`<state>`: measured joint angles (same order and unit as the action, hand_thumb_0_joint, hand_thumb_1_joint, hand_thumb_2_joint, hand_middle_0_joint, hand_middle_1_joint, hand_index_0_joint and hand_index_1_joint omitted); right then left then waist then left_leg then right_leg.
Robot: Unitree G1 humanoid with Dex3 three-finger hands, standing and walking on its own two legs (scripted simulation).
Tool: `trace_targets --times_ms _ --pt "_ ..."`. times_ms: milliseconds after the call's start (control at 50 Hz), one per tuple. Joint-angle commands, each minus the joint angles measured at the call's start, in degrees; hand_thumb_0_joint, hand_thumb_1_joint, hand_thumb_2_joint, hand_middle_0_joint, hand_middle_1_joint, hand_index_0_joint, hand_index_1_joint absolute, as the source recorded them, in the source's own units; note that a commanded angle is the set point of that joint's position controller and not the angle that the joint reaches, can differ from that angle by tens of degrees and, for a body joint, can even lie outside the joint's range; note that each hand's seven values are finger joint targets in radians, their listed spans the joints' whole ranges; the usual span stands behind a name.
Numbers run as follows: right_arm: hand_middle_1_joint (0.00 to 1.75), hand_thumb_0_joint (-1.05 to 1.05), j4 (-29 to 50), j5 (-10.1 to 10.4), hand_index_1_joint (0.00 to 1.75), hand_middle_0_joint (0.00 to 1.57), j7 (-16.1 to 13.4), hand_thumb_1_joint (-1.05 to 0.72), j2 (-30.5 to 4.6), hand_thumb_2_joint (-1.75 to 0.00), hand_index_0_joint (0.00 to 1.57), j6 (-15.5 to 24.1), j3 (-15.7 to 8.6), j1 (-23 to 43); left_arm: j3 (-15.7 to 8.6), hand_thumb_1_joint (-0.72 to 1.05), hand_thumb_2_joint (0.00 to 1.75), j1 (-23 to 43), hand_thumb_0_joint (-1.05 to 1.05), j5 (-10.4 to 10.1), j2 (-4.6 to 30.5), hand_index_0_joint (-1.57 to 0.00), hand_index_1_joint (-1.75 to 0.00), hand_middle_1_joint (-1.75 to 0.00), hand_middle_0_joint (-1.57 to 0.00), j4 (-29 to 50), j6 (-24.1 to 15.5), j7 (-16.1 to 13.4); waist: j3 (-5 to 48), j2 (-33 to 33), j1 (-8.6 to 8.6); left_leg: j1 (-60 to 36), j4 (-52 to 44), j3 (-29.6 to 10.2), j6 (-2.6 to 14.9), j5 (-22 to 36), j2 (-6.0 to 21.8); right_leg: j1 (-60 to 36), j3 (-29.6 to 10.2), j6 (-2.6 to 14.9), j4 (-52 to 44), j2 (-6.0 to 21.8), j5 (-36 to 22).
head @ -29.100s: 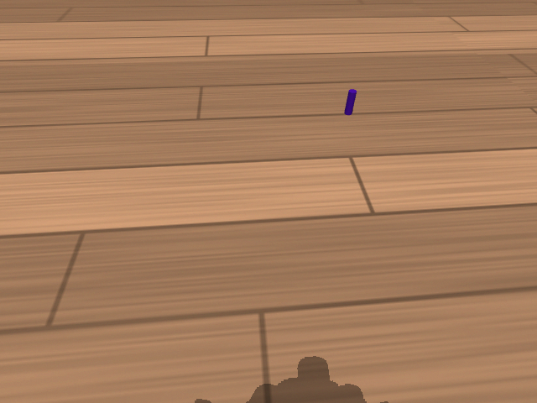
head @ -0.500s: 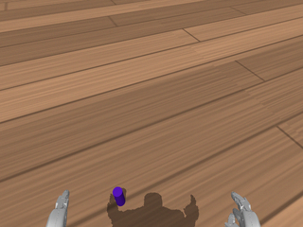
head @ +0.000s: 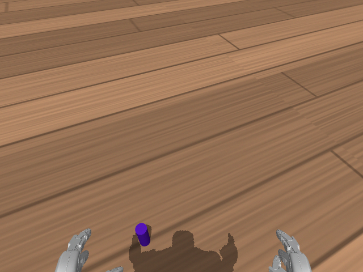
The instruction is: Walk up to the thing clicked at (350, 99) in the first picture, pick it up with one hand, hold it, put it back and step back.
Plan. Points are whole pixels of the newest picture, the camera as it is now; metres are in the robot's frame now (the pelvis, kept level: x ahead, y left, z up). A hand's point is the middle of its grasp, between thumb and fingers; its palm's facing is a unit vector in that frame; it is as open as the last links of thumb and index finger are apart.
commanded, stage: stand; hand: left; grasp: from the side
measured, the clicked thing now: (143, 235) +0.43 +0.18 -0.64
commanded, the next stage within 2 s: none
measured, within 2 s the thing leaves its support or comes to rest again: neither
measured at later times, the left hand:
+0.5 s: hand out of the picture +0.07 +0.25 -0.11, palm faces +0.00 -0.94 -0.35, open 7.4 cm
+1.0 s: hand out of the picture +0.02 +0.26 -0.10, palm faces -0.02 -0.93 -0.36, open 7.4 cm
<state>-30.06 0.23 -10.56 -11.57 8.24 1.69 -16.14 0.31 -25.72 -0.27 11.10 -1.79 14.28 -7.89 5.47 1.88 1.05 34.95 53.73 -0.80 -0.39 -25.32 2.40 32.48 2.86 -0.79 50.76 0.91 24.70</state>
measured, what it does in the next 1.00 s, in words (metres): rises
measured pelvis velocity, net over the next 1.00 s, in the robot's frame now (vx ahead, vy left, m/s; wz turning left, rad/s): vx -0.02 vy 0.01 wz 0.00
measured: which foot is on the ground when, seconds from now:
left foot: down 0.00-1.00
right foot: down 0.00-1.00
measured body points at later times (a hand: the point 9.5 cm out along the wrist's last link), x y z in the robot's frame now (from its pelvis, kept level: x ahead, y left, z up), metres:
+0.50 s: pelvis +0.00 +0.01 +0.03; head +0.00 +0.02 +0.48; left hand +0.07 +0.30 -0.09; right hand +0.08 -0.28 -0.09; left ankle +0.02 +0.12 -0.69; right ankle +0.01 -0.13 -0.69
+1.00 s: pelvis -0.02 +0.01 +0.05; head -0.03 +0.00 +0.50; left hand +0.02 +0.31 -0.08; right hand +0.04 -0.28 -0.09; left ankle +0.02 +0.12 -0.69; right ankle +0.01 -0.13 -0.69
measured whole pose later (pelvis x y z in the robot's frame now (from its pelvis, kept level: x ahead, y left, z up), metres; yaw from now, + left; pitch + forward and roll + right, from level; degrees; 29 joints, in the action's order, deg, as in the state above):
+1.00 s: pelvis -0.02 +0.01 +0.05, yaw +0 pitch -4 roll +0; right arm -64.4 -1.5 0.2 -18.5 -0.6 -1.4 -8.4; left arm -0.1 -10.7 1.7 18.5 -64.1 -0.2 -0.8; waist -3.0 1.1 -0.3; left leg 9.6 22.3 1.4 0.6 -8.7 -0.3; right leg 9.2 1.4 -1.8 23.0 3.0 9.8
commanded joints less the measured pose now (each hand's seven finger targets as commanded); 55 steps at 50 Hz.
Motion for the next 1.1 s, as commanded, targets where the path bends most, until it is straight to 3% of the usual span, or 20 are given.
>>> trace_targets --times_ms 0,20,40,60,100,160,200,240,300,380,400,540,680,720,840,920,960,1000,1080 --pt "0.3 0.0 8.88 -0.15 0.3 0.2 -0.74 -0.9 -7.16 -0.9 0.2 3.45 -3.13 3.87 -2.59 0.81 0.9 2.18 0.0 0.41 5.69 -0.2 -0.3 -0.3 -0.2 10.8 -3.24 -0.44 5.51 -0.34 0.0 -5.15 -9.25 0.59 0.58 9.57 -1.44 -1.71 1.05 1.06 -8.28 -1.96 -8.44" --pt "0.3 0.0 8.77 -0.08 0.3 0.2 -0.73 -0.9 -7.01 -0.9 0.2 3.5 -2.95 3.87 -2.56 0.89 0.9 2.29 0.0 0.42 5.71 -0.2 -0.3 -0.3 -0.2 10.43 -3.15 -0.46 4.52 -0.72 0.11 -4.86 -9.24 0.73 0.68 8.42 -1.49 -1.59 0.85 0.99 -8.65 -1.78 -7.47" --pt "0.3 0.0 -2.87 -6.57 0.3 0.2 2.69 -0.9 -15.18 -0.9 0.2 -1.1 -5.56 7.21 -5.3 0.9 0.9 10.1 0.0 5.63 14.16 -0.2 -0.3 -0.3 -0.2 -9.68 -9.3 2.46 -2.61 -5.12 -1.99 -7.33 -10.56 -2.3 2.66 15.14 0.55 -8.01 -5.33 4.8 -10.68 3.37 -11.19" --pt "0.3 0.0 -5.18 -6.91 0.3 0.2 4.89 -0.9 -14.5 -0.9 0.2 -2.93 -6.02 5.56 -5.83 0.9 0.9 8.84 0.0 6.33 15.01 -0.2 -0.3 -0.3 -0.2 -14.45 -11.63 3.95 0.49 -6.56 -1.71 -8.76 -10.14 -1.04 3.9 12.99 0.59 -9.14 -6.93 6.03 -11.13 4.43 -11.21" --pt "0.3 0.0 -5.64 -6.17 0.3 0.2 6.64 -0.9 -13.97 -0.9 0.2 -4.17 -5.9 6.36 -5.5 0.9 0.9 10.68 0.0 5.39 15.28 -0.2 -0.3 -0.3 -0.2 -17.36 -13.98 5.39 -1.5 -4.68 -1.0 -9.84 -12.89 -2.58 4.72 9.83 0.24 -6.53 -7.95 5.97 -11.96 4.45 -7.48" --pt "0.3 0.0 -7.88 -3.75 0.3 0.2 9.04 -0.9 -13.97 -0.9 0.2 -4.34 -5.94 6.81 -4.65 0.9 0.9 11.68 0.0 3.62 14.93 -0.2 -0.3 -0.3 -0.2 -23.55 -15.52 6.55 -1.33 -1.63 -2.18 -11.86 -16.19 -3.34 4.18 8.01 0.54 -9.09 -6.93 4.93 -13.7 4.1 -4.81" --pt "0.3 0.0 -9.77 -3.14 0.3 0.2 9.53 -0.9 -14.44 -0.9 0.2 -4.38 -6.54 7.38 -4.65 0.9 0.9 11.43 0.0 3.06 15.71 -0.2 -0.3 -0.3 -0.2 -27.87 -16.09 6.58 2.09 -2.21 -2.22 -15.0 -15.3 -2.92 3.92 13.91 0.34 -12.55 -6.97 4.48 -14.29 4.75 -13.23" --pt "0.3 0.0 -11.97 -3.17 0.3 0.2 9.64 -0.9 -14.0 -0.9 0.2 -4.69 -6.34 7.33 -4.59 0.9 0.9 13.28 0.0 2.95 16.12 -0.2 -0.3 -0.3 -0.2 -31.69 -16.58 6.39 2.27 -2.19 -1.59 -16.98 -16.25 -2.73 3.53 16.38 0.41 -14.03 -7.05 4.07 -14.69 5.2 -17.19" --pt "0.3 0.0 -14.45 -3.31 0.3 0.2 9.74 -0.9 -14.59 -0.9 0.2 -5.37 -6.17 8.5 -4.32 0.9 0.9 14.92 0.0 2.69 16.22 -0.2 -0.3 -0.3 -0.2 -35.75 -16.63 6.12 -1.58 -0.79 -1.88 -16.96 -20.37 -3.93 3.76 13.88 1.23 -13.91 -6.32 3.52 -17.34 4.78 -13.45" --pt "0.3 0.0 -17.97 -2.97 0.3 0.2 9.56 -0.9 -15.49 -0.9 0.2 -5.73 -6.11 7.65 -4.0 0.9 0.9 15.04 0.0 2.24 16.54 -0.2 -0.3 -0.3 -0.2 -41.29 -16.54 5.89 -1.68 -0.4 -1.65 -20.17 -24.05 -4.85 3.57 17.54 2.36 -16.89 -5.61 2.87 -18.9 4.56 -16.64" --pt "0.3 0.0 -18.94 -2.81 0.3 0.2 9.63 -0.9 -15.54 -0.9 0.2 -6.0 -5.86 8.08 -3.75 0.9 0.9 15.0 0.0 2.35 16.59 -0.2 -0.3 -0.3 -0.2 -42.85 -16.4 5.88 -4.26 -0.56 -1.83 -18.05 -25.92 -5.44 3.33 14.86 2.58 -17.55 -5.57 2.85 -20.72 4.56 -14.74" --pt "0.3 0.0 -24.41 -2.29 0.3 0.2 9.44 -0.9 -17.26 -0.9 0.2 -6.32 -5.49 8.48 -3.18 0.9 0.9 15.75 0.0 1.79 17.4 -0.2 -0.3 -0.3 -0.2 -50.2 -16.02 5.97 -5.16 0.24 -1.83 -22.66 -32.59 -6.16 2.58 15.05 3.55 -21.51 -5.58 2.14 -26.25 4.96 -13.99" --pt "0.3 0.0 -27.82 -2.01 0.3 0.2 9.48 -0.9 -18.15 -0.9 0.2 -6.57 -5.35 10.01 -2.71 0.9 0.9 16.12 0.0 1.81 17.94 -0.2 -0.3 -0.3 -0.2 -55.49 -15.67 6.32 -8.22 0.24 -1.95 -22.6 -39.66 -7.0 1.9 6.14 4.08 -22.64 -5.2 1.36 -29.25 4.89 -12.06" --pt "0.3 0.0 -28.41 -1.85 0.3 0.2 9.63 -0.9 -18.04 -0.9 0.2 -6.69 -5.37 10.72 -2.54 0.9 0.9 16.06 0.0 1.92 17.87 -0.2 -0.3 -0.3 -0.2 -56.46 -15.94 6.38 -7.72 -0.88 -2.12 -23.54 -38.89 -6.33 1.93 7.59 3.76 -22.86 -5.69 1.34 -30.69 5.41 -12.07" --pt "0.3 0.0 -30.23 -1.74 0.3 0.2 9.97 -0.9 -17.58 -0.9 0.2 -7.09 -5.28 10.26 -2.42 0.9 0.9 17.97 0.0 1.96 18.77 -0.2 -0.3 -0.3 -0.2 -58.02 -16.09 6.4 -8.49 -2.51 -1.16 -24.29 -38.64 -5.32 1.64 7.2 3.25 -21.15 -6.76 1.19 -33.55 5.97 -7.08" --pt "0.3 0.0 -31.01 -1.74 0.3 0.2 10.17 -0.9 -17.99 -0.9 0.2 -7.46 -5.35 10.41 -2.33 0.9 0.9 17.44 0.0 2.03 19.11 -0.2 -0.3 -0.3 -0.2 -59.1 -15.86 6.5 -10.21 -2.12 -1.22 -22.97 -39.08 -5.6 1.64 2.19 3.21 -18.95 -7.03 1.15 -34.7 5.68 -2.19" --pt "0.3 0.0 -31.11 -1.66 0.3 0.2 10.32 -0.9 -17.9 -0.9 0.2 -7.43 -5.3 10.6 -2.37 0.9 0.9 17.31 0.0 1.92 19.45 -0.2 -0.3 -0.3 -0.2 -59.3 -15.97 6.56 -9.13 -2.47 -1.19 -24.31 -38.47 -5.3 1.75 4.02 3.09 -18.69 -7.61 1.41 -35.23 6.02 -2.36" --pt "0.3 0.0 -31.26 -1.52 0.3 0.2 10.38 -0.9 -17.83 -0.9 0.2 -7.17 -5.17 10.73 -2.37 0.9 0.9 17.45 0.0 1.78 19.31 -0.2 -0.3 -0.3 -0.2 -59.54 -16.16 6.55 -7.21 -2.27 -1.17 -26.05 -37.68 -4.94 1.82 8.09 3.43 -20.09 -7.65 1.61 -34.75 6.42 -6.22" --pt "0.3 0.0 -31.99 -1.43 0.3 0.2 10.37 -0.9 -17.8 -0.9 0.2 -7.2 -4.92 10.35 -2.3 0.9 0.9 18.85 0.0 1.64 19.4 -0.2 -0.3 -0.3 -0.2 -59.86 -16.42 6.45 -7.75 -3.46 -0.86 -26.13 -36.98 -4.09 1.89 11.04 3.39 -20.38 -8.36 1.52 -35.58 6.91 -6.58"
